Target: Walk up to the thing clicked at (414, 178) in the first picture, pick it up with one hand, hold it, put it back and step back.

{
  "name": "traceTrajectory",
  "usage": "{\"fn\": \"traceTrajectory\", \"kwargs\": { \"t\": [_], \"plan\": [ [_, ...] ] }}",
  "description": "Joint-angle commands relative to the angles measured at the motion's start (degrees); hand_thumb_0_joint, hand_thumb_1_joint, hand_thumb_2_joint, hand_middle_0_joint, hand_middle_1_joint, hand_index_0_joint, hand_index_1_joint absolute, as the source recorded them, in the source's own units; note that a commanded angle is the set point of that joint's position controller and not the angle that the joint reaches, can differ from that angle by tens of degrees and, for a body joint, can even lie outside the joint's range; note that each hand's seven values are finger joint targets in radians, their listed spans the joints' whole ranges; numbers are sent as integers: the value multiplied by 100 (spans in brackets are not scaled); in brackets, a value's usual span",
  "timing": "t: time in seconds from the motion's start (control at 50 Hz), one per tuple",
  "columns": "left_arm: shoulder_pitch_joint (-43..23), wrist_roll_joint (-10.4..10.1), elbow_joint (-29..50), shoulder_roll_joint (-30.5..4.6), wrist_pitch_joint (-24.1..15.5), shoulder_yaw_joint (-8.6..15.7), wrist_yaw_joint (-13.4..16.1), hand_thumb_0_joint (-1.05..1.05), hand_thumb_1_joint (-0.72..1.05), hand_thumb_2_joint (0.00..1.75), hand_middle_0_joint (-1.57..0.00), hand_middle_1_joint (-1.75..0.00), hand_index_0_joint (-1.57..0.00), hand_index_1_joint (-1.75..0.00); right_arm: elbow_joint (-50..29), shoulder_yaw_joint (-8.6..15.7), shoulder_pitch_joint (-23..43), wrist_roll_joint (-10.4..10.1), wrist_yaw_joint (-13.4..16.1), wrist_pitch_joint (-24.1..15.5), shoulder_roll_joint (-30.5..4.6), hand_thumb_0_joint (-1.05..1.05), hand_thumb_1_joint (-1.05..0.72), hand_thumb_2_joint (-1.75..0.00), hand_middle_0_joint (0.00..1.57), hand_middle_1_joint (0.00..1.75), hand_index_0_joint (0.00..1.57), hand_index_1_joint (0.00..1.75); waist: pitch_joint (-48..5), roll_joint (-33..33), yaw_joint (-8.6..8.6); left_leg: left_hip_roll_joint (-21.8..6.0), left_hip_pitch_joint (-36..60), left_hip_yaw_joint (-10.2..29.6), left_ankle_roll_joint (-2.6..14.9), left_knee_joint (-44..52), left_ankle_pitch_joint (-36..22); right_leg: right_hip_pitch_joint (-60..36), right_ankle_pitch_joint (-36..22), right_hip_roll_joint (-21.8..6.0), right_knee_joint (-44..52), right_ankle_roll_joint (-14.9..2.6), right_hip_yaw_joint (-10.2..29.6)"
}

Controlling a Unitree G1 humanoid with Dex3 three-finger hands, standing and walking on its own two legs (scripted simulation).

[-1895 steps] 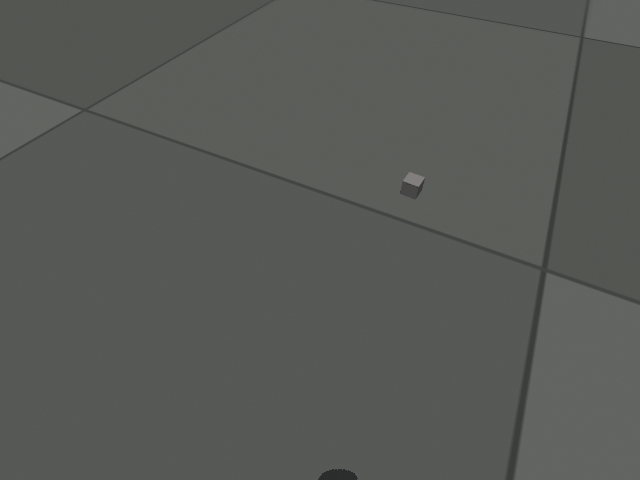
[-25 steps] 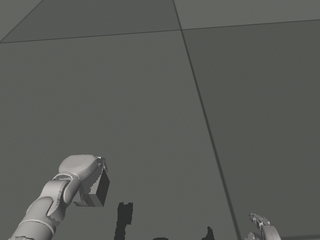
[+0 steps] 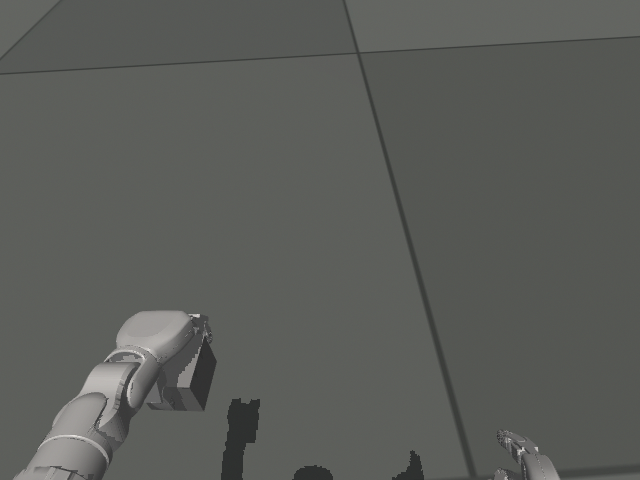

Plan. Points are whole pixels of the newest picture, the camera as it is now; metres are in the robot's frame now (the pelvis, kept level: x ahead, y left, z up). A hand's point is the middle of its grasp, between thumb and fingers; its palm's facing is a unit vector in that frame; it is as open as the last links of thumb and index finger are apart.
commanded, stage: crouch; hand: left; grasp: from above
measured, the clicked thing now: (178, 372) +0.30 +0.22 -0.08
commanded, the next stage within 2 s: lower in 1.72 s
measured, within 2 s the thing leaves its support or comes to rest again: neither
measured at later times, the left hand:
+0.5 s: hand (203, 389) +0.34 +0.24 -0.27, palm faces -0.40 +0.08 -0.91, open 10.4 cm
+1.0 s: hand (223, 407) +0.38 +0.25 -0.47, palm faces -0.43 +0.04 -0.90, open 10.4 cm
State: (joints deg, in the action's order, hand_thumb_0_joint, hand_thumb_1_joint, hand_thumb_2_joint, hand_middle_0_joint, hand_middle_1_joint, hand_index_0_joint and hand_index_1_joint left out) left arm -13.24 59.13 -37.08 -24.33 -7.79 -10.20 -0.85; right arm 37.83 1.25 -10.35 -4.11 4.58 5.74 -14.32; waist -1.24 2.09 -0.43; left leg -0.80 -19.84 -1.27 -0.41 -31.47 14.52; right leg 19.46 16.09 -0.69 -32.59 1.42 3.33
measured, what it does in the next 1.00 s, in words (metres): lowers itself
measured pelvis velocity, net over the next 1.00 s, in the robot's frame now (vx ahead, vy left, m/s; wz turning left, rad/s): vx -0.07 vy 0.00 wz -0.04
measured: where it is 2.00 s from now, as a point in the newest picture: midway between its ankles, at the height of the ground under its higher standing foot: outside the picture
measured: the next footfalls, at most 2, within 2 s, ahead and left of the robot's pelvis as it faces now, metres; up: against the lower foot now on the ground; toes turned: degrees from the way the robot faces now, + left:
none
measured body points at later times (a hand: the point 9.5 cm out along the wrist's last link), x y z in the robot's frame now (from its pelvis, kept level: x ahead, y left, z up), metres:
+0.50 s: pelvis -0.05 +0.01 -0.17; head +0.09 +0.02 +0.26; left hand +0.36 +0.23 -0.22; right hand +0.01 -0.28 -0.29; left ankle +0.02 +0.13 -0.73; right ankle +0.01 -0.14 -0.73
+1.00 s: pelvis -0.07 +0.00 -0.32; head +0.14 +0.04 +0.07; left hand +0.39 +0.24 -0.42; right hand -0.01 -0.27 -0.45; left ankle +0.02 +0.13 -0.73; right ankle +0.01 -0.14 -0.73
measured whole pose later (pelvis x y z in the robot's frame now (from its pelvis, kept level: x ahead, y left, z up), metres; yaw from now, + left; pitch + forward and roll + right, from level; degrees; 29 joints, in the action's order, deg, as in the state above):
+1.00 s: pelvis -0.07 +0.00 -0.32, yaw -2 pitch +37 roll -6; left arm -47.3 73.7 -72.8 -33.8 -12.0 1.4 21.3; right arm 42.6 1.1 -9.6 5.7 -3.9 -2.3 -13.6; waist -9.7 1.4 -9.9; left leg -0.3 -117.1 5.5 -0.8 -116.7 36.7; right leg 112.6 39.0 1.5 -114.4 2.7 -1.0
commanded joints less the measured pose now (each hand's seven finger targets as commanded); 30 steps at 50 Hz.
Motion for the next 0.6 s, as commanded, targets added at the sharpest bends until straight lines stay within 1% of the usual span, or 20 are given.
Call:
{"fn": "traceTrajectory", "kwargs": {
  "t": [0.0, 0.04, 0.06, 0.1, 0.12, 0.18, 0.2, 0.26, 0.3, 0.34, 0.36, 0.38, 0.42, 0.44, 0.46, 0.48, 0.52, 0.54, 0.56, 0.58],
  "plan": [
    [-1819, 216, 406, -1049, -246, 557, 669, 0, 69, 85, -104, -71, -105, -70, -610, 331, 224, 111, -30, -129, -730, 0, -90, -90, 20, 30, 20, 30, -1299, -228, -98, 182, 242, -65, 91, -326, -906, 530, -844, 240, -23, -208, -237],
    [-2004, 360, 22, -978, -285, 537, 955, 0, 71, 85, -105, -74, -106, -73, -519, 367, 115, 189, -83, -120, -757, 0, -90, -90, 20, 30, 20, 30, -1421, -250, -145, 170, -212, -43, 72, -815, -799, 968, -748, 258, -473, -208, -279],
    [-2298, 477, 21, -980, -296, 471, 1077, 0, 73, 85, -105, -77, -107, -75, -497, 408, 27, 217, -105, -118, -769, 0, -90, -90, 20, 30, 20, 30, -1648, -110, -201, 164, -359, -42, 71, -1067, -814, 1233, -777, 261, -725, -222, -265],
    [-2538, 659, -353, -1011, -261, 504, 1335, 0, 72, 86, -106, -75, -107, -74, -458, 461, -174, 274, -146, -86, -787, 0, -90, -90, 20, 30, 20, 30, -1900, -155, -271, 170, -789, -33, 75, -1548, -758, 1613, -748, 260, -1099, -219, -268],
    [-2641, 708, -512, -939, -247, 462, 1475, 0, 72, 86, -106, -76, -107, -75, -434, 486, -243, 299, -174, -85, -796, 0, -91, -90, 20, 30, 20, 30, -1959, -137, -263, 169, -1040, -16, 69, -1758, -680, 1844, -669, 261, -1283, -229, -279],
    [-2910, 839, -1238, -859, -188, 405, 1814, 0, 75, 84, -108, -76, -110, -74, -393, 538, -361, 362, -234, -122, -871, 0, -91, -90, 20, 30, 20, 30, -2125, -258, -394, 160, -1902, 17, 128, -2463, -344, 2635, -356, 260, -1890, -236, -307],
    [-3221, 885, -1212, -1039, -200, 524, 1920, 0, 74, 84, -108, -74, -109, -73, -355, 566, -394, 394, -253, -144, -901, 0, -91, -90, 20, 30, 20, 30, -2381, -119, -363, 145, -2081, 33, 126, -2683, -266, 2874, -272, 274, -2138, -244, -328],
    [-3474, 983, -1496, -1081, -145, 561, 2127, 0, 77, 85, -110, -74, -111, -73, -275, 607, -498, 461, -272, -219, -949, 0, -91, -90, 20, 30, 20, 30, -2848, 157, -389, 147, -2565, 95, 125, -3210, -1, 3511, -14, 269, -2743, -281, -398],
    [-3837, 977, -1562, -1064, -115, 549, 2203, 0, 77, 88, -111, -73, -112, -73, -198, 624, -580, 513, -268, -283, -951, 0, -91, -90, 20, 30, 20, 30, -3184, 219, -494, 124, -2947, 149, 158, -3594, 122, 3973, 82, 273, -3111, -288, -435],
    [-3921, 1042, -1722, -1282, -96, 717, 2276, 0, 76, 84, -110, -69, -111, -69, -164, 658, -679, 545, -254, -342, -1003, 0, -90, -90, 20, 30, 20, 30, -3438, 211, -515, 126, -3407, 183, 171, -3971, 286, 4296, 209, 278, -3518, -306, -456],
    [-3976, 1042, -1753, -1317, -91, 737, 2297, 0, 76, 84, -109, -70, -110, -69, -139, 667, -706, 571, -252, -373, -1017, 0, -90, -90, 20, 30, 20, 30, -3594, 272, -481, 133, -3566, 179, 166, -4128, 411, 4465, 320, 275, -3683, -318, -463],
    [-4120, 1021, -1733, -1332, -69, 784, 2305, 0, 76, 84, -110, -69, -111, -69, -136, 663, -723, 599, -254, -403, -1025, 0, -90, -90, 20, 30, 20, 30, -3691, 381, -536, 97, -3678, 241, 152, -4262, 440, 4738, 382, 267, -3885, -330, -480],
    [-4344, 1054, -1789, -1464, -17, 834, 2338, 0, 74, 82, -108, -68, -109, -67, -110, 677, -729, 626, -234, -444, -1040, 0, -90, -90, 20, 30, 20, 30, -3826, 404, -571, 83, -3992, 279, 147, -4468, 776, 5062, 643, 258, -4113, -337, -507],
    [-4416, 1042, -1856, -1566, -3, 901, 2330, 0, 74, 82, -107, -69, -109, -68, -92, 683, -745, 633, -229, -471, -1058, 0, -90, -90, 20, 30, 20, 30, -3855, 421, -587, 87, -4206, 301, 131, -4557, 1018, 5213, 844, 263, -4224, -338, -514],
    [-4455, 1065, -2022, -1549, 18, 877, 2319, 0, 72, 82, -106, -70, -108, -69, -71, 657, -742, 655, -228, -499, -1048, 0, -90, -90, 20, 30, 20, 30, -3805, 428, -649, 90, -4426, 331, 126, -4657, 1161, 5378, 944, 266, -4398, -343, -532],
    [-4424, 1049, -2055, -1610, 14, 938, 2294, 0, 72, 83, -106, -70, -107, -69, -77, 656, -750, 666, -240, -528, -1058, 0, -90, -90, 20, 30, 20, 30, -3863, 407, -608, 97, -4599, 343, 129, -4766, 1335, 5553, 1113, 270, -4511, -351, -547],
    [-4475, 1033, -2282, -1676, 17, 974, 2263, 0, 71, 85, -105, -71, -106, -71, -87, 637, -778, 684, -257, -563, -1077, 0, -90, -90, 20, 30, 20, 30, -3810, 346, -669, 107, -4959, 385, 124, -4945, 1726, 5854, 1453, 279, -4713, -360, -582],
    [-4319, 995, -2480, -1569, 21, 941, 2229, 0, 72, 84, -105, -73, -106, -72, -80, 624, -791, 687, -276, -587, -1088, 0, -90, -90, 20, 30, 20, 30, -3735, 318, -726, 101, -5091, 446, 123, -5039, 1790, 6119, 1518, 266, -4844, -361, -612],
    [-4666, 971, -2258, -1646, -26, 941, 2207, 0, 71, 83, -104, -71, -106, -70, -54, 624, -795, 698, -281, -614, -1094, 0, -90, -90, 20, 30, 20, 30, -3883, 446, -743, 103, -5182, 457, 115, -5163, 1884, 6245, 1583, 277, -4987, -372, -623],
    [-4526, 1012, -2455, -1703, -41, 990, 2179, 0, 73, 83, -106, -71, -108, -70, -15, 612, -806, 714, -308, -640, -1112, 0, -90, -90, 20, 30, 20, 30, -3908, 469, -758, 105, -5309, 481, 128, -5314, 1779, 6390, 1500, 258, -5150, -368, -633]
  ]
}}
